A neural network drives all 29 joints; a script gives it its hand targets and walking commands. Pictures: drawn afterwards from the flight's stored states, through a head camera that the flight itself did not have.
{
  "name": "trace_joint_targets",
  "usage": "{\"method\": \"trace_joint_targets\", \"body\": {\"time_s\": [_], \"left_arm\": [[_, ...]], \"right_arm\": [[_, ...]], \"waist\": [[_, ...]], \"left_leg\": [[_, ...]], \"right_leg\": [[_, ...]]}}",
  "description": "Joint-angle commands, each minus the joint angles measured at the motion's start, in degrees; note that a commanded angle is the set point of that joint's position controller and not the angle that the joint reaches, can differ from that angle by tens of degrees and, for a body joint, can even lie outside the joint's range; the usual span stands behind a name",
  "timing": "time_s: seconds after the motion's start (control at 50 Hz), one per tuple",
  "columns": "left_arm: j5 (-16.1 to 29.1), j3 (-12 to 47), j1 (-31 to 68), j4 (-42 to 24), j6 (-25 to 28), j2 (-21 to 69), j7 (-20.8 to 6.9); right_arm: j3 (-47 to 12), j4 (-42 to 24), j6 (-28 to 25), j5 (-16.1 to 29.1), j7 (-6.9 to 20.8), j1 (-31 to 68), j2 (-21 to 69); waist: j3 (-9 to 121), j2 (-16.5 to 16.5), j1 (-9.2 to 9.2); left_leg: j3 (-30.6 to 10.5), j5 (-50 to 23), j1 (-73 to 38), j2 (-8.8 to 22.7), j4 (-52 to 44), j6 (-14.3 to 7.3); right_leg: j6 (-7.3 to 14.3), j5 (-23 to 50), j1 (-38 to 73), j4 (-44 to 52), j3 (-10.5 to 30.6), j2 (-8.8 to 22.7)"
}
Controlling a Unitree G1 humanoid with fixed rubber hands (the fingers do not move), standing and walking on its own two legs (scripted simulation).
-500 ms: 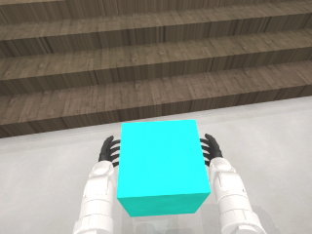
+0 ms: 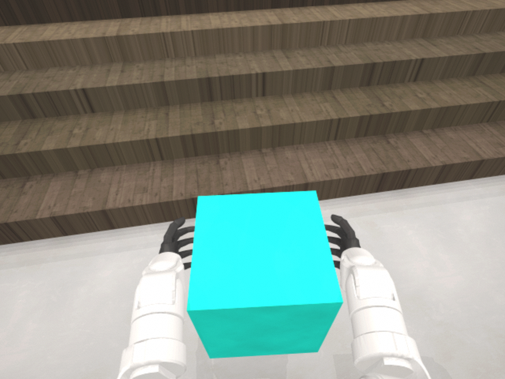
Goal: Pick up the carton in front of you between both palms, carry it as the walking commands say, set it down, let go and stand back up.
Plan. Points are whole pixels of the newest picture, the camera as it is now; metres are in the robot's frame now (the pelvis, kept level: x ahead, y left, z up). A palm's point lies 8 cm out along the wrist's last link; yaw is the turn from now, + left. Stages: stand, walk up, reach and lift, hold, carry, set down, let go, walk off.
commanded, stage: reach and lift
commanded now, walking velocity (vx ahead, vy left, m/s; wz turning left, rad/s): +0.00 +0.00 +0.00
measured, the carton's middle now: (260, 277) +0.30 +0.00 -0.05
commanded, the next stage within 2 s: hold in 0.70 s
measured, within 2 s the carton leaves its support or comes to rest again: neither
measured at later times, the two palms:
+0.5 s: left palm (171, 253) +0.31 +0.15 +0.04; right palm (350, 248) +0.31 -0.15 +0.04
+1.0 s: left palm (167, 252) +0.30 +0.15 +0.06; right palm (354, 247) +0.30 -0.15 +0.06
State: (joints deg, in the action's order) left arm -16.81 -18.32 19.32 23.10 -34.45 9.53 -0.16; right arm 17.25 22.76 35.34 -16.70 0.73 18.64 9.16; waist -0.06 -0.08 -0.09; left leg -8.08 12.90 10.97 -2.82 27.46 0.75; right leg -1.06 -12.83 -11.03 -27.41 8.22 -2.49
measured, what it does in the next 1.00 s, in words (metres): stands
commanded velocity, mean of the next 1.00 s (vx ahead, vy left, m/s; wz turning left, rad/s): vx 0.00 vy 0.00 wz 0.00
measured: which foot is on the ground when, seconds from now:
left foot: down 0.00-1.00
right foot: down 0.00-1.00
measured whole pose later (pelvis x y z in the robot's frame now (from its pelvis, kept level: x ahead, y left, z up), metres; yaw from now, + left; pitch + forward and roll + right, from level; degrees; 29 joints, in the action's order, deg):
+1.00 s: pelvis +0.01 +0.00 +0.01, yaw +0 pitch -7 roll +0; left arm -15.8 -13.7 15.7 14.1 -43.4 8.9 -0.4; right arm 12.7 13.6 44.3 -15.5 0.6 15.0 8.7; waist -0.2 0.0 0.1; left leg -7.7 10.9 2.4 -2.1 20.5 0.6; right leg -0.7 -10.9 -2.5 -20.6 7.8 -2.0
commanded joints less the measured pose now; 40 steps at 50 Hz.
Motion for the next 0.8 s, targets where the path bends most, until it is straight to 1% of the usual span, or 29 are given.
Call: {"method": "trace_joint_targets", "body": {"time_s": [0.0,0.12,0.4,0.52,0.66,0.7,0.76,0.78], "left_arm": [[13.00,32.43,30.41,2.46,0.58,56.15,-14.42],[12.77,32.32,28.34,1.46,-0.11,55.06,-14.32],[14.23,34.67,22.04,-4.70,-1.93,53.21,-13.98],[14.75,35.37,20.80,-6.66,-2.77,52.85,-13.89],[15.01,35.53,20.88,-7.65,-3.72,52.74,-13.85],[15.73,36.67,21.16,-8.99,-4.03,53.09,-13.79],[17.51,39.46,20.97,-12.67,-5.25,53.43,-13.47],[17.51,39.47,20.53,-13.17,-5.92,52.96,-13.27]], "right_arm": [[-31.97,0.06,-1.88,13.16,13.96,33.17,54.86],[-32.23,-1.27,-1.12,13.09,13.64,31.14,54.30],[-34.67,-7.20,0.92,14.84,12.95,24.47,53.47],[-35.22,-9.01,1.79,15.28,12.81,23.07,53.01],[-35.36,-10.19,2.69,15.45,12.84,23.24,52.44],[-36.55,-11.54,2.98,16.09,12.88,23.69,52.74],[-39.31,-15.09,4.19,17.76,12.75,23.76,53.01],[-39.26,-15.51,4.84,17.75,12.61,23.31,52.43]], "waist": [[14.85,-0.29,-0.05],[15.07,0.08,0.02],[15.08,0.21,0.16],[14.57,0.06,0.11],[13.73,0.06,0.05],[14.48,0.04,0.01],[16.49,0.00,-0.04],[15.97,-0.03,0.00]], "left_leg": [[4.30,-1.92,-3.63,-2.05,-5.57,-0.34],[4.41,-5.40,-5.18,-2.29,-6.27,-0.13],[4.12,-13.63,-8.45,-2.93,-7.69,0.15],[3.94,-15.01,-9.10,-3.01,-8.15,0.24],[3.86,-14.32,-9.25,-2.91,-8.60,0.26],[3.77,-14.94,-9.92,-2.87,-8.68,0.32],[3.53,-17.84,-11.80,-2.84,-9.02,0.55],[3.58,-17.80,-11.87,-2.83,-9.30,0.59]], "right_leg": [[0.59,1.66,3.76,5.03,-4.95,-2.66],[0.24,5.35,5.33,5.97,-4.83,-2.69],[-0.39,14.02,9.40,7.45,-4.20,-3.00],[-0.43,15.28,10.16,7.88,-4.08,-3.10],[-0.39,14.23,10.26,8.27,-4.18,-3.20],[-0.38,14.65,10.73,8.36,-4.24,-3.23],[-0.50,17.26,12.39,8.70,-4.20,-3.32],[-0.51,17.17,12.55,8.95,-4.18,-3.32]]}}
